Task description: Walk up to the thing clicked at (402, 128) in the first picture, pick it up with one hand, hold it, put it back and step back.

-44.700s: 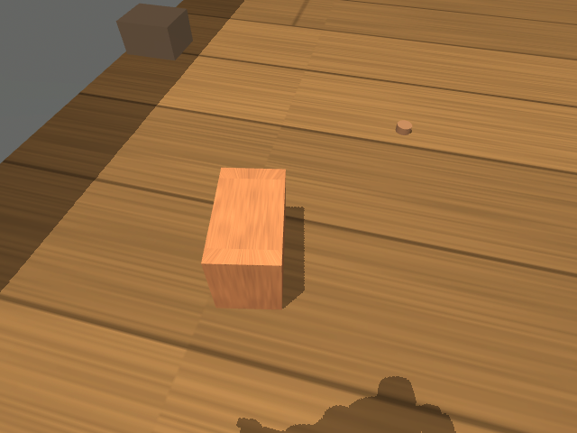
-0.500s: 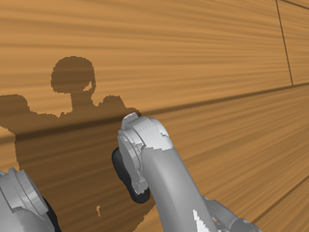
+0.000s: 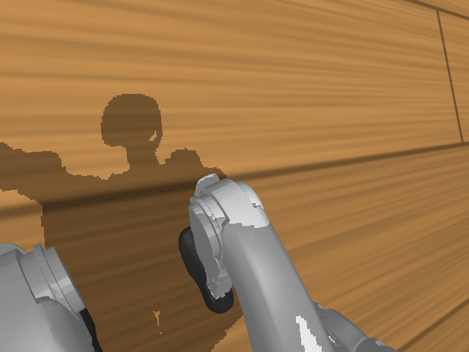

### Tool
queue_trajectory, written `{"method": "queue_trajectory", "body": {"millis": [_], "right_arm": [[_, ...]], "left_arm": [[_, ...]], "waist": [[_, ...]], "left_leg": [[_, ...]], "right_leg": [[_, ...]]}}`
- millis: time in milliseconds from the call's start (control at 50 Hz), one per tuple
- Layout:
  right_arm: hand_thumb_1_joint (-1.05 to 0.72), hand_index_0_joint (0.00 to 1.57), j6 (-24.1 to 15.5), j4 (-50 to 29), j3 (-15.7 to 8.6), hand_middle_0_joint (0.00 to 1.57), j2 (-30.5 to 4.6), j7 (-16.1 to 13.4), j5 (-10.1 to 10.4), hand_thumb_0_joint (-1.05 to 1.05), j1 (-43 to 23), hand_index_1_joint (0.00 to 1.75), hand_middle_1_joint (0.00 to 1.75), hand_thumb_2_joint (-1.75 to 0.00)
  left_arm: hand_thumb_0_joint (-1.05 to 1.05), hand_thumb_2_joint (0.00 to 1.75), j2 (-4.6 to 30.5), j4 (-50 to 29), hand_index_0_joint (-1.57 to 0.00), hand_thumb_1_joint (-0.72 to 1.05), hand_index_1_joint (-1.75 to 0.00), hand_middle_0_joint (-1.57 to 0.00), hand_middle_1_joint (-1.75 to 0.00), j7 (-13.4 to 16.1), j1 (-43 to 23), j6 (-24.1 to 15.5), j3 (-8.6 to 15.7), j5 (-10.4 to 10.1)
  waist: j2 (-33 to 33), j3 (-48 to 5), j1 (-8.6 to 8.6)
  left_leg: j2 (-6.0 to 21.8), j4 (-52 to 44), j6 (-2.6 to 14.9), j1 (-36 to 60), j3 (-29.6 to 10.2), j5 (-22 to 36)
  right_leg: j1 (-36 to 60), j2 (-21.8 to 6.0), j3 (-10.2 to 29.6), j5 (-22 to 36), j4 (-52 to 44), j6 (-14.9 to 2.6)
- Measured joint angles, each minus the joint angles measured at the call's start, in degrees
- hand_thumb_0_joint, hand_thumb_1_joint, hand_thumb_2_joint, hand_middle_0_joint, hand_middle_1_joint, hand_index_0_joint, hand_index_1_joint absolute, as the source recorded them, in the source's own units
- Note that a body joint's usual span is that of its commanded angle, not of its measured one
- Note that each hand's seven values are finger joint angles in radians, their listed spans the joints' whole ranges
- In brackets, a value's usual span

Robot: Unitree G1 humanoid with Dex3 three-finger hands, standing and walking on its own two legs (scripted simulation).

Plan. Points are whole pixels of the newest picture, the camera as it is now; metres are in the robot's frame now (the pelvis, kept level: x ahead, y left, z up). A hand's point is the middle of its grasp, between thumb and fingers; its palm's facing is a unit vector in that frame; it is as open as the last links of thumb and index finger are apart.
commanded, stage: withdraw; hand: left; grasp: from above
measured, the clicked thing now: out of the picture +0.47 +0.30 -0.29
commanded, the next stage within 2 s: home in 0.70 s
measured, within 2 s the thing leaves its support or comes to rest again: neither
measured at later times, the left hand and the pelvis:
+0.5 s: hand out of the picture +0.44 +0.30 -0.09, palm faces -0.50 -0.14 -0.85, open 14.1 cm; pelvis -0.02 -0.01 +0.04, yaw +7 degrees
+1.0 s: hand out of the picture +0.48 +0.33 -0.13, palm faces -0.32 -0.10 -0.94, open 13.1 cm; pelvis +0.00 +0.00 +0.01, yaw +6 degrees
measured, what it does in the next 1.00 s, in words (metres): stands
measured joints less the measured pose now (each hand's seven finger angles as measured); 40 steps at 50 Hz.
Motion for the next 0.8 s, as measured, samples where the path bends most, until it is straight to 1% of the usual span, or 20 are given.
{"method": "queue_trajectory", "body": {"millis": [60,100,140,180,240,300,340,400,440,480,520,580,640,720,760,800], "right_arm": [[-0.91,0.20,1.31,0.90,-2.06,0.20,0.61,0.84,1.29,0.00,0.91,0.30,0.30,-0.90],[-0.91,0.20,2.53,1.36,-3.72,0.20,0.94,1.29,2.53,0.00,1.37,0.30,0.30,-0.91],[-0.91,0.20,3.92,1.70,-5.28,0.20,1.13,1.54,3.93,0.00,1.40,0.30,0.30,-0.91],[-0.91,0.20,5.33,1.76,-6.75,0.20,1.30,1.46,5.20,0.00,0.93,0.30,0.30,-0.91],[-0.91,0.20,7.36,1.20,-8.87,0.20,1.59,0.63,6.67,0.00,0.02,0.30,0.30,-0.91],[-0.91,0.20,9.15,0.42,-10.25,0.20,1.56,-0.92,7.70,0.00,-0.61,0.30,0.30,-0.91],[-0.91,0.20,10.20,-0.10,-10.68,0.20,1.37,-2.33,8.24,0.00,-0.71,0.30,0.30,-0.91],[-0.91,0.20,11.47,-0.74,-10.68,0.20,1.00,-4.66,8.82,0.00,-0.43,0.30,0.30,-0.91],[-0.90,0.20,12.15,-1.12,-10.39,0.20,0.74,-6.13,8.94,0.00,-0.08,0.30,0.30,-0.91],[-0.90,0.20,12.76,-1.40,-9.95,0.20,0.49,-7.31,8.82,0.00,0.29,0.30,0.30,-0.91],[-0.90,0.20,13.11,-1.40,-9.42,0.20,0.27,-8.17,8.52,0.00,0.60,0.30,0.30,-0.90],[-0.90,0.20,13.40,-1.03,-8.70,0.20,0.03,-8.86,7.81,0.00,0.97,0.30,0.30,-0.90],[-0.90,0.20,13.22,-0.59,-8.02,0.20,0.09,-9.16,6.93,0.00,1.22,0.30,0.30,-0.90],[-0.90,0.20,12.31,-0.03,-6.97,0.20,0.78,-9.40,5.66,0.00,1.90,0.30,0.30,-0.90],[-0.90,0.20,11.66,0.33,-6.44,0.20,1.32,-9.37,5.11,0.00,2.52,0.30,0.30,-0.90],[-0.89,0.20,11.17,0.80,-6.02,0.20,2.00,-9.25,4.72,0.00,3.16,0.30,0.30,-0.90]], "left_arm": [[0.00,0.98,-3.23,-5.78,-0.09,-0.50,-0.99,-0.09,-1.01,-1.14,2.61,2.03,0.09,-0.85],[0.00,0.98,-5.42,-9.10,-0.09,-0.50,-0.99,-0.09,-1.00,-2.71,4.20,3.81,0.08,-1.62],[0.00,0.99,-7.13,-10.91,-0.09,-0.51,-0.99,-0.09,-0.99,-4.71,4.97,5.86,-0.70,-2.75],[0.00,0.99,-8.21,-11.63,-0.09,-0.51,-0.98,-0.09,-0.99,-7.54,4.87,7.94,-1.88,-4.23],[0.00,1.00,-9.24,-12.33,-0.08,-0.52,-0.99,-0.08,-0.99,-13.32,3.67,9.89,-4.24,-6.96],[0.00,1.02,-10.37,-12.74,-0.07,-0.53,-1.00,-0.08,-0.99,-19.68,1.93,9.88,-7.06,-9.01],[0.00,1.02,-11.25,-13.34,-0.07,-0.54,-1.00,-0.08,-1.00,-23.44,1.13,9.05,-8.81,-9.67],[0.00,1.03,-12.55,-13.88,-0.07,-0.54,-1.01,-0.08,-1.00,-27.21,0.29,6.76,-10.66,-9.14],[0.00,1.03,-13.13,-13.91,-0.07,-0.53,-1.01,-0.08,-1.00,-28.20,0.00,4.85,-11.03,-8.06],[0.00,1.03,-13.24,-13.50,-0.07,-0.53,-1.01,-0.08,-1.00,-27.85,-0.14,2.94,-10.89,-6.64],[0.00,1.03,-12.90,-12.43,-0.08,-0.52,-1.01,-0.09,-1.00,-26.42,-0.36,1.08,-10.15,-4.81],[0.00,1.03,-11.56,-8.97,-0.08,-0.52,-1.01,-0.09,-1.00,-22.62,-1.28,-0.96,-8.73,-1.57],[0.00,1.02,-9.49,-3.96,-0.08,-0.51,-1.00,-0.09,-1.00,-18.60,-2.84,-1.78,-7.58,0.84],[0.00,1.01,-6.75,-0.09,-0.08,-0.50,-0.99,-0.09,-1.00,-14.54,-4.24,-1.86,-5.33,2.62],[0.00,1.01,-5.74,0.06,-0.09,-0.50,-0.99,-0.09,-1.00,-13.06,-4.43,-1.56,-4.10,3.01],[0.00,1.00,-5.11,-0.94,-0.10,-0.49,-0.98,-0.09,-0.99,-12.15,-4.24,-1.08,-3.28,2.92]], "waist": [[2.16,-3.46,1.54],[3.97,-6.38,2.75],[5.68,-9.09,3.95],[7.06,-10.86,5.01],[8.47,-11.98,6.59],[9.10,-11.90,8.08],[9.15,-11.58,8.82],[8.63,-11.14,9.29],[8.01,-10.85,9.16],[7.22,-10.58,8.64],[6.32,-10.33,7.82],[5.13,-9.81,6.27],[4.30,-8.84,4.55],[3.67,-6.98,3.02],[3.62,-6.27,2.68],[3.79,-5.96,2.58]], "left_leg": [[0.00,-0.77,-0.06,-0.28,0.62,-0.27],[0.07,-1.47,0.07,-0.58,1.32,-0.37],[0.16,-2.26,0.30,-0.60,2.25,-0.34],[0.21,-3.22,0.61,-0.12,3.34,-0.06],[0.23,-5.09,1.06,1.18,4.97,0.85],[0.10,-7.26,1.38,2.91,6.26,1.98],[-0.08,-8.72,1.47,4.01,6.87,2.74],[-0.41,-10.64,1.44,5.13,7.41,3.84],[-0.63,-11.47,1.35,5.38,7.44,4.49],[-0.82,-11.79,1.23,5.21,7.29,5.04],[-0.98,-11.56,1.05,4.66,7.04,5.46],[-1.26,-10.30,0.75,3.28,6.66,5.93],[-1.50,-8.41,0.60,1.50,6.37,6.27],[-1.63,-5.98,0.56,-0.77,6.07,6.47],[-1.63,-5.02,0.59,-1.74,6.01,6.35],[-1.56,-4.28,0.64,-2.55,6.03,6.03]], "right_leg": [[-0.45,-0.32,0.40,-0.54,-0.26,-0.11],[-0.89,-0.52,0.90,-0.85,-0.53,-0.06],[-1.09,-0.74,1.57,-1.10,-0.80,-0.07],[-0.80,-0.98,2.38,-1.19,-1.17,-0.01],[0.27,-1.37,3.56,-0.92,-2.16,0.07],[1.85,-1.85,4.41,-0.41,-3.57,-0.17],[2.90,-2.21,4.75,-0.02,-4.61,-0.46],[3.97,-2.71,4.99,0.61,-6.00,-0.87],[4.23,-2.95,4.92,1.08,-6.64,-1.04],[4.08,-3.08,4.76,1.53,-6.87,-1.09],[3.53,-3.12,4.57,1.89,-6.59,-1.16],[2.17,-3.10,4.39,2.26,-5.29,-1.31],[0.43,-2.96,4.35,2.50,-3.43,-1.33],[-1.74,-2.60,4.41,2.73,-1.19,-1.08],[-2.69,-2.43,4.48,2.67,-0.32,-1.00],[-3.53,-2.27,4.60,2.43,0.37,-0.90]]}}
